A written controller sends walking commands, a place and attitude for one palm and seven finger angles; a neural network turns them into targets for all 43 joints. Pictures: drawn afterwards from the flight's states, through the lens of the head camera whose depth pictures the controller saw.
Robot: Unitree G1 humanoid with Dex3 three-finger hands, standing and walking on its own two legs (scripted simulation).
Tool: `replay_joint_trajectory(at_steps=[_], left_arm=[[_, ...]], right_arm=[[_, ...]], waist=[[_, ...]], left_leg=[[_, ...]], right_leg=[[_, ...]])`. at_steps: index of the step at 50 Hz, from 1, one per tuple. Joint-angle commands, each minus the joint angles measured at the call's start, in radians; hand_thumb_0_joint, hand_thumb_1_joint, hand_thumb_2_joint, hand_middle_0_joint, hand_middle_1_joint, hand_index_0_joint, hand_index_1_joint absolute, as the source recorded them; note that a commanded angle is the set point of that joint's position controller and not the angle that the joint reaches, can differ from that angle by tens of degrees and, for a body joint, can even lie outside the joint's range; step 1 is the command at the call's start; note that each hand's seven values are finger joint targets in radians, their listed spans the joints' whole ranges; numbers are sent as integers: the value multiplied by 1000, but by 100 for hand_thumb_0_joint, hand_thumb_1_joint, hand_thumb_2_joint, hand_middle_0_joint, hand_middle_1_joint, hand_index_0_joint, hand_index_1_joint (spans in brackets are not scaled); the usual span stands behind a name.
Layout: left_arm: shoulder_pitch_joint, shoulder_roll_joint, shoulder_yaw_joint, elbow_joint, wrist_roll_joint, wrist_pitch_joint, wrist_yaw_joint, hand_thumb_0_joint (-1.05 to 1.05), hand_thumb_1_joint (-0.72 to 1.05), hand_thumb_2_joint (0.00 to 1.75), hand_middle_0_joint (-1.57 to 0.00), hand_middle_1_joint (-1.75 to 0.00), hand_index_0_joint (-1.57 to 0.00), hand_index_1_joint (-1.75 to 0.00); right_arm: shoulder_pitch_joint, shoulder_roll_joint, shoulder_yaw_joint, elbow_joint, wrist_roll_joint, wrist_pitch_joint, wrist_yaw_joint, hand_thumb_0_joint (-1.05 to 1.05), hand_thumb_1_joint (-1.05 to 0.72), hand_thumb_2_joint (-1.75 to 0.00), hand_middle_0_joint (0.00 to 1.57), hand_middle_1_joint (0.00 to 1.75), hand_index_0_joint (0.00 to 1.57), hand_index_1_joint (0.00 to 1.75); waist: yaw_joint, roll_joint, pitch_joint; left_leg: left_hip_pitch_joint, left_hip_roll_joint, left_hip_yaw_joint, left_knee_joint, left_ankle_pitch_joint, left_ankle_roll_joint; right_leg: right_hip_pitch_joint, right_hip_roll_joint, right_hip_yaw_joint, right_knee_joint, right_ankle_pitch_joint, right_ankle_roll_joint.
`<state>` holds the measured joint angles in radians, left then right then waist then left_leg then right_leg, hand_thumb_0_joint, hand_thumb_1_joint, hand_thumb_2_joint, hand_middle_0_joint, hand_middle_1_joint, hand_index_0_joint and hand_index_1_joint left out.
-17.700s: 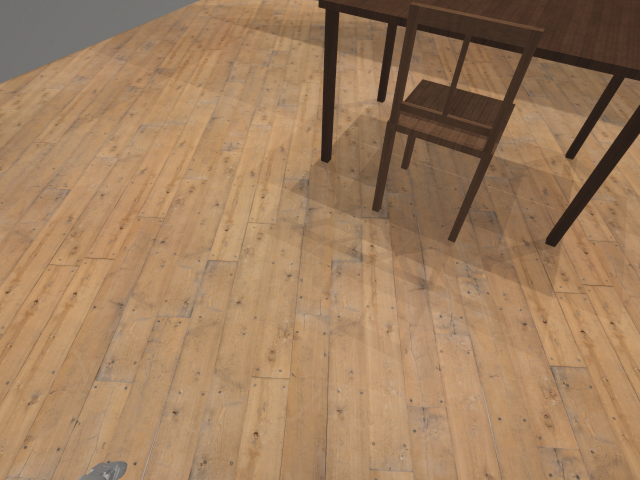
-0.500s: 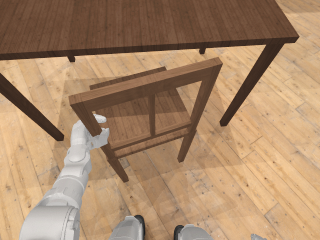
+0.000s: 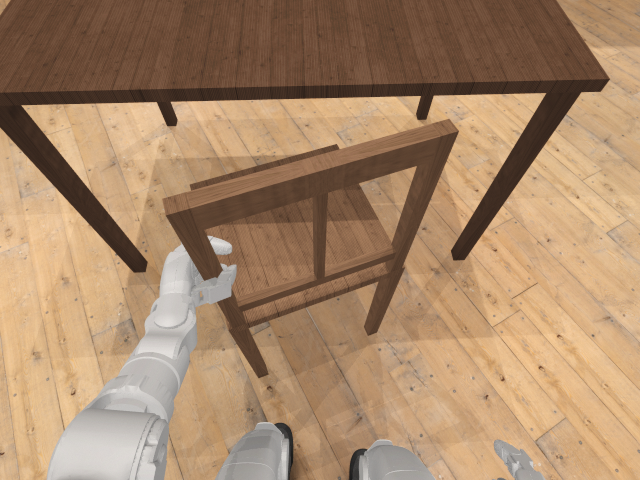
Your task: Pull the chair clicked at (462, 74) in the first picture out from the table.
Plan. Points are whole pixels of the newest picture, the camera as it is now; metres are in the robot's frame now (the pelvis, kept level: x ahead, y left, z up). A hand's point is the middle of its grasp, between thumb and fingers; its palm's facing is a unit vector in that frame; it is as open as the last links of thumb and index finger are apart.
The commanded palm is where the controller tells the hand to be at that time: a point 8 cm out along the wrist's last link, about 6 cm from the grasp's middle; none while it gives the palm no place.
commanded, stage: step backward, pulling the chair out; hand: left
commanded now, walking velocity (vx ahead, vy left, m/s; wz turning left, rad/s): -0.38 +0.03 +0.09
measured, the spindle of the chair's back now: (319, 238) +0.46 +0.01 -0.07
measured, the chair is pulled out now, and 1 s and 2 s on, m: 0.12 0.16 0.21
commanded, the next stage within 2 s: none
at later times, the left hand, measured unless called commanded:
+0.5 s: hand (223, 289) +0.36 +0.15 -0.06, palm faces +0.07 -0.98 -0.18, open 5.9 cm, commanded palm +0.35 +0.20 -0.05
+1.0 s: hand (223, 312) +0.33 +0.15 -0.06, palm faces +0.08 -0.98 -0.19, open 5.9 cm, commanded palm +0.32 +0.20 -0.06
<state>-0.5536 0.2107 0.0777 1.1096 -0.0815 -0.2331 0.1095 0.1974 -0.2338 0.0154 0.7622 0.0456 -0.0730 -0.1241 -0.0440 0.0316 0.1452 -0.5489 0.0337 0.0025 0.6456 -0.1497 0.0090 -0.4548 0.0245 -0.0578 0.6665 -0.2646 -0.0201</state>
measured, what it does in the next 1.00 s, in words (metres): stands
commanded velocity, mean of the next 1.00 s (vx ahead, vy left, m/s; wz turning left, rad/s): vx -0.38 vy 0.01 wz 0.06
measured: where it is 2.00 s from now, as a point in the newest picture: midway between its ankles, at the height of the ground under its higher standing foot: outside the picture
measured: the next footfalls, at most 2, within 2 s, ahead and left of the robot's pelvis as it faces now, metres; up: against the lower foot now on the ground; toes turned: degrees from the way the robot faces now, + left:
left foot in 1.96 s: -0.10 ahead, +0.15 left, +0.00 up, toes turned +6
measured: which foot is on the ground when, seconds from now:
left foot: down 0.00-1.00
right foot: down 0.00-1.00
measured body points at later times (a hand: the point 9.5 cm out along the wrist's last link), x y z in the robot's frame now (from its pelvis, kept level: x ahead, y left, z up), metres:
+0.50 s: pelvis -0.03 +0.00 +0.00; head +0.07 +0.01 +0.44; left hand +0.35 +0.20 -0.04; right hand +0.08 -0.26 -0.13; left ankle +0.05 +0.13 -0.72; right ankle +0.05 -0.11 -0.72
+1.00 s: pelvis -0.05 +0.00 +0.00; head +0.04 +0.00 +0.44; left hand +0.32 +0.20 -0.04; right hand +0.05 -0.26 -0.14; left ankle +0.03 +0.13 -0.71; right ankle +0.05 -0.11 -0.72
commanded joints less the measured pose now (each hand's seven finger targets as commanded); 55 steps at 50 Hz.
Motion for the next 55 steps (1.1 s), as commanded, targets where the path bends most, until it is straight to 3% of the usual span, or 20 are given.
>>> replay_joint_trajectory(at_steps=[1,4,6,9,12,15,20,24,27,29,32,35,40,42,44,46,48,51,54,55], left_arm=[[-346,244,13,-193,43,-73,15,0,90,90,-50,-145,-50,-145],[-342,263,6,-181,43,-70,26,0,90,90,-50,-145,-50,-145],[-314,256,5,-181,44,-58,24,0,90,90,-50,-145,-50,-145],[-317,235,1,-176,44,-48,17,0,90,90,-50,-145,-50,-145],[-358,182,-28,-222,41,-65,5,0,90,90,-50,-145,-50,-145],[-362,174,-23,-213,48,-66,-3,0,90,90,-50,-145,-50,-145],[-339,202,6,-217,55,-61,-7,0,90,90,-50,-145,-50,-145],[-333,213,0,-227,49,-64,-2,0,90,90,-50,-145,-50,-145],[-315,227,-5,-222,47,-63,6,0,90,90,-50,-145,-50,-145],[-323,222,-10,-210,47,-61,10,0,90,90,-50,-145,-50,-145],[-328,199,-23,-216,45,-69,11,0,90,90,-50,-145,-50,-145],[-355,191,-31,-228,38,-74,9,0,90,90,-50,-145,-50,-145],[-366,194,-19,-236,50,-70,-1,0,90,90,-50,-145,-50,-145],[-363,178,-34,-226,51,-62,-8,0,90,90,-50,-145,-50,-145],[-356,188,-34,-225,47,-64,-3,0,90,90,-50,-145,-50,-145],[-337,224,-21,-214,48,-66,6,0,90,90,-50,-145,-50,-145],[-323,221,-23,-195,47,-53,14,0,90,90,-50,-145,-50,-145],[-329,202,-18,-197,48,-36,8,0,90,90,-50,-145,-50,-145],[-352,148,-48,-211,36,-40,3,0,90,90,-50,-145,-50,-145],[-372,157,-47,-233,32,-47,0,0,90,90,-50,-145,-50,-145]], right_arm=[[66,-166,-60,-75,4,-40,-17,0,-90,-90,20,30,20,30],[59,-153,-57,-63,12,-39,-12,0,-90,-90,20,30,20,30],[47,-155,-47,-53,6,-35,-16,0,-90,-90,20,30,20,30],[61,-175,-49,-32,7,-31,-27,0,-90,-90,20,30,20,30],[56,-178,-50,-47,4,-15,-28,0,-90,-90,20,30,20,30],[66,-173,-57,-51,-4,1,-22,0,-90,-90,20,30,20,30],[57,-165,-65,-77,-7,3,-13,0,-90,-90,20,30,20,30],[53,-155,-66,-102,4,-4,-16,0,-90,-90,20,30,20,30],[58,-151,-62,-97,7,-13,-14,0,-90,-90,20,30,20,30],[51,-150,-55,-85,6,-16,-15,0,-90,-90,20,30,20,30],[35,-166,-48,-87,1,-18,-23,0,-90,-90,20,30,20,30],[23,-180,-46,-98,3,-18,-25,0,-90,-90,20,30,20,30],[53,-165,-51,-72,-7,-24,-28,0,-90,-90,20,30,20,30],[35,-154,-50,-79,-5,-21,-22,0,-90,-90,20,30,20,30],[44,-152,-54,-84,3,-27,-21,0,-90,-90,20,30,20,30],[71,-150,-58,-75,8,-34,-20,0,-90,-90,20,30,20,30],[58,-142,-53,-59,4,-32,-16,0,-90,-90,20,30,20,30],[59,-149,-34,-38,-5,-30,-19,0,-90,-90,20,30,20,30],[51,-180,-47,-53,-1,-23,-30,0,-90,-90,20,30,20,30],[38,-177,-47,-68,4,-19,-25,0,-90,-90,20,30,20,30]], waist=[[-10,25,-457],[-13,-95,-447],[-3,-93,-449],[-7,-98,-456],[5,46,-516],[3,108,-555],[7,119,-528],[-5,24,-510],[-12,-67,-490],[-13,-107,-463],[-10,-34,-432],[8,73,-412],[6,111,-493],[13,132,-447],[10,52,-427],[-1,-86,-433],[4,-143,-443],[-8,-151,-446],[3,-30,-434],[9,66,-441]], left_leg=[[176,114,-168,-54,-56,31],[203,10,-66,136,-194,-33],[189,5,-84,148,-197,-38],[209,42,-108,-17,42,-26],[312,152,-221,-119,421,42],[358,189,-249,-89,551,62],[232,187,-239,-95,348,59],[117,102,-166,-26,50,11],[195,22,-104,63,-171,-20],[249,4,-76,78,-215,-25],[231,78,-157,-97,-103,14],[120,169,-264,-227,-164,68],[191,195,-256,-141,156,76],[75,188,-234,-152,0,64],[22,134,-199,-90,-170,43],[90,30,-127,73,-282,-7],[200,-23,-70,266,-294,-38],[211,1,-100,107,-250,-33],[217,127,-208,-135,127,29],[196,180,-242,-192,99,56]], right_leg=[[176,-156,199,-166,6,-22],[140,-339,330,-309,54,-78],[195,-346,264,-268,266,-82],[273,-277,164,-156,516,-26],[246,-138,95,-44,387,32],[199,-107,101,0,226,21],[257,-100,107,-28,171,6],[283,-201,193,-102,204,-36],[178,-295,250,-256,46,-65],[126,-314,219,-299,-29,-60],[129,-189,122,-197,-43,-2],[189,-108,103,-52,-145,7],[240,-96,105,-6,68,3],[269,-118,123,6,-10,-9],[255,-168,194,-70,-103,-35],[166,-294,328,-259,-170,-80],[116,-393,336,-362,-125,-111],[212,-346,177,-232,251,-81],[227,-164,89,-100,221,21],[238,-139,82,-34,96,21]])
